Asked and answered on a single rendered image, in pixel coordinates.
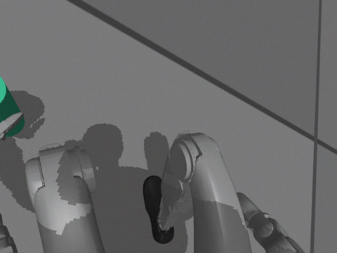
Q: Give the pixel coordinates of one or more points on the right robot hand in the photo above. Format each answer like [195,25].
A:
[249,209]

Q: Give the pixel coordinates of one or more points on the left robot hand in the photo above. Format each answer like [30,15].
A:
[9,123]

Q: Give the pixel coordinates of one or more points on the left robot arm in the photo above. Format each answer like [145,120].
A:
[7,244]

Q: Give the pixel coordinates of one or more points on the right robot arm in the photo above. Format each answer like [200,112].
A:
[271,236]

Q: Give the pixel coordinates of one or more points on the bottle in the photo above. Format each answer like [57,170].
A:
[9,107]

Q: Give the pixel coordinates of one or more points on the right robot foot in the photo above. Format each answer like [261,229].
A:
[152,199]

